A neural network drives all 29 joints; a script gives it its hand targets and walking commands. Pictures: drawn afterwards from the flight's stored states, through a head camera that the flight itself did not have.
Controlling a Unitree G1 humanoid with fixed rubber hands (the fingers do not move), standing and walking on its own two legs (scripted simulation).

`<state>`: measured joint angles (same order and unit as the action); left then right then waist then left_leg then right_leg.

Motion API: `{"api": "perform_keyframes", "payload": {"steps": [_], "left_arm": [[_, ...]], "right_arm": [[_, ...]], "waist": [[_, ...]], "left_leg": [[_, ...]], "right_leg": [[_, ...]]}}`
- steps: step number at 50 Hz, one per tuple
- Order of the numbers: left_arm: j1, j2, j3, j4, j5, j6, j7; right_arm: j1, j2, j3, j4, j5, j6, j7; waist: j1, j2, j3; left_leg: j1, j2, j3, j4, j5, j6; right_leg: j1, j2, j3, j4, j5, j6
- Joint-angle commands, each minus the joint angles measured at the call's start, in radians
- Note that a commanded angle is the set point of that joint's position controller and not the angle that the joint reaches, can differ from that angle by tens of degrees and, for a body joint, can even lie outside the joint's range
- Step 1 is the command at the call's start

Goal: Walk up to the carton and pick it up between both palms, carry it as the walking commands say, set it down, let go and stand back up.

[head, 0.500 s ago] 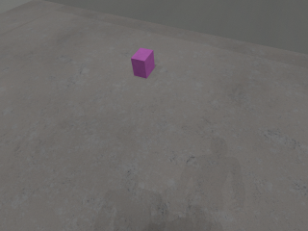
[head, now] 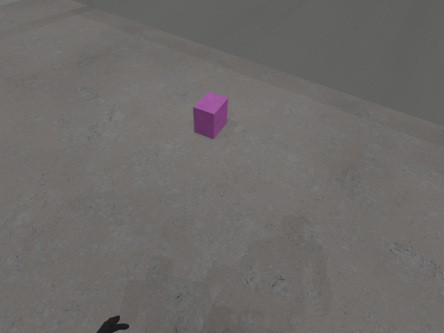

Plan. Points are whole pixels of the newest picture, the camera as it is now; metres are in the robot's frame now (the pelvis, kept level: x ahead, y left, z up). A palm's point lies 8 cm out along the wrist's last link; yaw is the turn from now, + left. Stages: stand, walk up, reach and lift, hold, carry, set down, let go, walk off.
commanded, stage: walk up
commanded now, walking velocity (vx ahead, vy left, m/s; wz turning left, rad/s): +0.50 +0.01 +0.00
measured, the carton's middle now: (210, 115) +1.53 +0.10 -0.66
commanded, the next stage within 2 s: none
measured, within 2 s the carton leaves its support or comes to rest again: neither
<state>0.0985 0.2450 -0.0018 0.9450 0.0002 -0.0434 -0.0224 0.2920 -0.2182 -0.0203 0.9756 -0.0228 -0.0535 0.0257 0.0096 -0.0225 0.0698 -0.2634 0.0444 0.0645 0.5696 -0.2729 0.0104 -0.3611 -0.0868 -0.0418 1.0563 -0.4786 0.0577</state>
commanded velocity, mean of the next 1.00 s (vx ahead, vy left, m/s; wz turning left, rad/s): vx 0.50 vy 0.05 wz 0.00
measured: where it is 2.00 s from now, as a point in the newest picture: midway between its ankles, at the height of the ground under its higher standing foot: (222, 233)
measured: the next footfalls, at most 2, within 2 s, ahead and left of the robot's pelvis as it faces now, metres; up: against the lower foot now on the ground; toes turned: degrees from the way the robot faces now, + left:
right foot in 0.16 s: +0.16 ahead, -0.16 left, +0.00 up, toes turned -5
left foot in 0.60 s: +0.36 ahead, +0.12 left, +0.00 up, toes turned +6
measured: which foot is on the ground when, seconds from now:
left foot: down 0.00-0.18, up 0.20-0.58, down 0.60-0.98, up 1.00-1.00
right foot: up 0.00-0.14, down 0.16-0.60, up 0.62-0.94, down 0.96-1.00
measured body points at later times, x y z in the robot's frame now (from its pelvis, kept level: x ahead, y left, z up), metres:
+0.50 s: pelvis +0.18 -0.03 +0.01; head +0.22 -0.05 +0.45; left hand +0.09 +0.23 -0.12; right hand +0.32 -0.27 -0.14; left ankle +0.23 +0.11 -0.68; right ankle +0.12 -0.16 -0.73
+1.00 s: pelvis +0.36 -0.02 -0.01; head +0.37 -0.02 +0.44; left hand +0.51 +0.23 -0.12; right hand +0.38 -0.28 -0.15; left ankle +0.32 +0.12 -0.73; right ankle +0.42 -0.14 -0.73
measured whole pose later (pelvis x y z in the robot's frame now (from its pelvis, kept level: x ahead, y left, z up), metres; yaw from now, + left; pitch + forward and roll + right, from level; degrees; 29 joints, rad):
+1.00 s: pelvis +0.36 -0.02 -0.01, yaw +1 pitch -3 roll +1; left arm 0.07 0.23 0.00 0.94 0.00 -0.05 -0.04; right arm 0.33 -0.26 -0.04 0.99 -0.03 -0.04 0.03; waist -0.02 0.00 0.06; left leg -0.17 0.05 0.08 0.61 -0.38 0.00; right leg -0.31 -0.08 -0.08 0.59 -0.20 0.03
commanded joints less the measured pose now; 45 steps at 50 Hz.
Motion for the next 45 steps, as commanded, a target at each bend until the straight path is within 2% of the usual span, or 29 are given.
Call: {"api": "perform_keyframes", "payload": {"steps": [1, 2, 3, 6, 7, 8, 9, 10, 11, 13, 14, 16, 18, 19, 22, 23, 25, 27, 28, 29, 30, 31, 32, 33, 35, 38, 40, 43, 45], "left_arm": [[0.014, 0.065, 0.045, -0.037, 0.038, 0.019, -0.021], [-0.038, 0.047, 0.043, -0.061, 0.039, 0.012, -0.024], [-0.063, 0.058, 0.050, -0.059, 0.028, 0.015, -0.021], [0.036, 0.058, 0.043, -0.024, 0.027, 0.000, -0.022], [0.122, 0.070, 0.055, 0.013, 0.018, -0.001, -0.013], [0.283, 0.127, 0.077, 0.047, 0.032, -0.021, 0.004], [0.443, 0.248, 0.122, 0.087, 0.044, -0.028, 0.019], [0.513, 0.349, 0.126, 0.112, 0.046, -0.013, 0.031], [0.454, 0.334, 0.108, 0.092, 0.045, -0.013, 0.039], [0.335, 0.204, 0.088, 0.055, 0.045, -0.029, 0.030], [0.307, 0.158, 0.089, 0.035, 0.043, -0.031, 0.033], [0.335, 0.131, 0.080, 0.032, 0.042, -0.037, 0.033], [0.351, 0.145, 0.081, 0.017, 0.040, -0.035, 0.030], [0.355, 0.148, 0.082, 0.019, 0.042, -0.038, 0.026], [0.373, 0.140, 0.080, 0.010, 0.040, -0.036, 0.026], [0.354, 0.154, 0.085, 0.017, 0.042, -0.037, 0.024], [0.304, 0.121, 0.075, 0.005, 0.035, -0.019, 0.019], [0.325, 0.136, 0.062, 0.033, 0.019, -0.018, 0.016], [0.296, 0.135, 0.063, 0.025, 0.019, -0.018, 0.014], [0.307, 0.117, 0.054, -0.006, 0.016, -0.026, 0.013], [0.293, 0.091, 0.048, -0.029, 0.012, -0.036, 0.008], [0.272, 0.079, 0.055, -0.050, 0.019, -0.029, 0.007], [0.196, 0.111, 0.066, -0.062, 0.022, -0.027, 0.002], [0.144, 0.088, 0.063, -0.064, 0.037, -0.026, -0.003], [0.166, 0.072, 0.054, -0.039, 0.039, -0.006, -0.013], [0.167, 0.061, 0.051, -0.039, 0.045, 0.011, -0.026], [0.080, 0.061, 0.042, -0.041, 0.034, 0.018, -0.028], [0.043, 0.043, 0.042, -0.035, 0.028, 0.015, -0.032], [0.037, 0.056, 0.038, -0.030, 0.021, 0.007, -0.021]], "right_arm": [[0.112, -0.188, -0.050, -0.012, -0.010, -0.021, -0.025], [0.080, -0.175, -0.049, -0.016, -0.014, -0.013, -0.024], [0.079, -0.181, -0.054, -0.014, -0.017, -0.005, -0.020], [0.017, -0.225, -0.074, -0.036, -0.008, 0.008, -0.015], [0.002, -0.190, -0.065, -0.037, -0.007, 0.011, -0.012], [-0.040, -0.150, -0.048, -0.053, -0.003, 0.005, -0.014], [-0.044, -0.094, -0.020, -0.086, -0.007, -0.009, -0.009], [-0.076, -0.119, -0.019, -0.131, -0.009, 0.012, -0.006], [-0.067, -0.129, -0.033, -0.137, -0.003, 0.016, -0.001], [-0.057, -0.107, -0.036, -0.080, -0.010, 0.017, 0.006], [-0.094, -0.094, -0.035, -0.107, -0.013, 0.016, 0.007], [-0.147, -0.079, -0.034, -0.125, -0.015, 0.025, 0.016], [-0.170, -0.075, -0.028, -0.131, -0.019, 0.048, 0.024], [-0.212, -0.062, -0.023, -0.141, -0.012, 0.046, 0.030], [-0.317, -0.045, -0.009, -0.173, 0.001, 0.039, 0.037], [-0.318, -0.031, -0.001, -0.190, 0.005, 0.038, 0.048], [-0.284, -0.032, -0.003, -0.173, 0.013, 0.025, 0.045], [-0.166, -0.055, -0.017, -0.118, 0.002, 0.000, 0.020], [-0.022, -0.104, -0.035, -0.070, -0.010, -0.007, 0.013], [0.121, -0.164, -0.058, -0.028, -0.025, -0.017, -0.002], [0.265, -0.269, -0.084, -0.015, -0.051, -0.017, -0.020], [0.267, -0.327, -0.099, -0.006, -0.024, -0.010, -0.023], [0.209, -0.271, -0.083, -0.016, -0.020, -0.004, -0.023], [0.156, -0.235, -0.073, -0.039, -0.016, -0.006, -0.020], [0.044, -0.178, -0.054, -0.042, -0.013, -0.016, -0.026], [0.004, -0.179, -0.046, -0.043, -0.006, -0.014, -0.015], [0.022, -0.181, -0.056, -0.043, -0.005, -0.011, -0.015], [-0.019, -0.176, -0.058, -0.049, -0.013, 0.001, -0.014], [0.025, -0.210, -0.072, -0.037, -0.010, 0.007, -0.015]], "waist": [[-0.083, 0.274, -0.022], [-0.082, 0.281, 0.034], [-0.077, 0.203, -0.007], [-0.023, 0.288, -0.045], [0.014, 0.199, -0.072], [0.092, 0.045, -0.219], [0.173, -0.341, -0.308], [0.168, -0.312, -0.267], [0.113, -0.235, -0.211], [0.070, -0.094, -0.157], [0.067, -0.131, -0.138], [0.071, -0.144, -0.149], [0.073, -0.167, -0.106], [0.093, -0.200, -0.089], [0.096, -0.163, -0.034], [0.083, -0.210, -0.019], [0.038, -0.273, -0.040], [-0.016, -0.160, -0.134], [-0.069, -0.088, -0.217], [-0.116, 0.088, -0.317], [-0.157, 0.263, -0.376], [-0.142, 0.324, -0.379], [-0.136, 0.173, -0.263], [-0.119, 0.130, -0.143], [-0.064, 0.162, 0.014], [-0.045, 0.330, 0.008], [-0.055, 0.258, 0.054], [-0.043, 0.234, 0.058], [-0.042, 0.286, -0.033]], "left_leg": [[0.082, 0.258, -0.295, -0.391, -0.050, 0.140], [0.011, 0.250, -0.295, -0.417, -0.066, 0.149], [0.010, 0.222, -0.275, -0.394, -0.050, 0.138], [-0.009, 0.188, -0.207, -0.304, -0.028, 0.126], [-0.075, 0.145, -0.179, -0.231, -0.018, 0.092], [-0.132, 0.093, -0.094, 0.026, 0.065, 0.049], [-0.365, -0.030, 0.001, 0.374, -0.210, -0.006], [-0.539, -0.030, -0.083, 0.509, -0.271, -0.020], [-0.517, -0.004, -0.125, 0.592, -0.199, -0.016], [-0.480, 0.034, -0.120, 0.609, -0.067, -0.027], [-0.499, 0.040, -0.086, 0.600, -0.060, -0.036], [-0.475, 0.054, -0.067, 0.591, -0.045, -0.042], [-0.462, 0.059, -0.054, 0.563, 0.002, -0.052], [-0.480, 0.058, -0.036, 0.487, 0.004, -0.057], [-0.379, 0.054, -0.007, 0.247, 0.042, -0.058], [-0.325, 0.076, -0.029, 0.155, 0.074, -0.056], [-0.146, 0.043, 0.021, 0.034, 0.082, -0.025], [0.065, -0.017, 0.138, -0.108, 0.099, -0.030], [0.211, -0.013, 0.096, -0.082, 0.105, -0.009], [0.429, 0.105, -0.053, -0.111, 0.000, 0.043], [0.613, 0.352, -0.439, -0.215, -0.052, 0.122], [0.604, 0.439, -0.652, -0.330, -0.093, 0.149], [0.510, 0.409, -0.591, -0.328, -0.117, 0.186], [0.354, 0.384, -0.534, -0.328, -0.163, 0.183], [0.099, 0.310, -0.406, -0.420, -0.200, 0.136], [0.024, 0.234, -0.282, -0.424, -0.198, 0.115], [-0.040, 0.235, -0.256, -0.446, -0.188, 0.122], [-0.057, 0.214, -0.226, -0.425, -0.126, 0.132], [-0.005, 0.183, -0.222, -0.353, -0.058, 0.128]], "right_leg": [[-0.135, -0.045, -0.006, -0.193, 0.096, -0.007], [-0.075, -0.036, -0.025, -0.283, 0.073, -0.003], [0.001, -0.021, -0.040, -0.344, 0.108, 0.001], [0.145, 0.027, -0.105, -0.522, 0.212, 0.001], [0.303, 0.030, -0.102, -0.584, 0.279, -0.008], [0.496, -0.058, 0.036, -0.672, 0.251, -0.051], [0.659, -0.314, 0.350, -0.770, 0.176, -0.078], [0.713, -0.459, 0.670, -0.827, 0.160, -0.137], [0.627, -0.442, 0.668, -0.796, 0.340, -0.191], [0.547, -0.309, 0.428, -0.716, 0.583, -0.143], [0.536, -0.252, 0.306, -0.719, 0.632, -0.128], [0.509, -0.254, 0.278, -0.735, 0.712, -0.151], [0.424, -0.259, 0.295, -0.778, 0.557, -0.164], [0.427, -0.272, 0.282, -0.791, 0.599, -0.181], [0.334, -0.237, 0.185, -0.858, 0.482, -0.180], [0.304, -0.259, 0.179, -0.870, 0.454, -0.163], [0.239, -0.167, 0.059, -0.854, 0.334, -0.158], [0.218, -0.125, -0.006, -0.707, 0.425, -0.159], [0.172, -0.115, -0.010, -0.554, 0.437, -0.129], [0.022, -0.057, -0.036, -0.313, 0.393, -0.106], [-0.238, 0.047, -0.052, -0.007, 0.011, -0.061], [-0.313, 0.055, 0.007, 0.113, -0.098, -0.070], [-0.363, 0.017, 0.056, 0.158, -0.056, -0.076], [-0.403, -0.022, 0.054, 0.158, -0.010, -0.065], [-0.270, -0.062, 0.032, 0.084, 0.099, -0.052], [-0.115, -0.039, 0.001, -0.090, 0.104, -0.018], [-0.066, -0.039, -0.034, -0.215, 0.075, -0.008], [0.066, 0.011, -0.069, -0.414, 0.108, -0.010], [0.136, 0.025, -0.104, -0.524, 0.193, -0.005]]}}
